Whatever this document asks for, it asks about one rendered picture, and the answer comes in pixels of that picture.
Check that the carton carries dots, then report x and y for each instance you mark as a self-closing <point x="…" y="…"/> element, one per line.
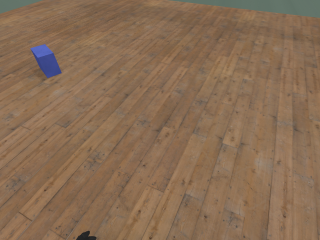
<point x="46" y="60"/>

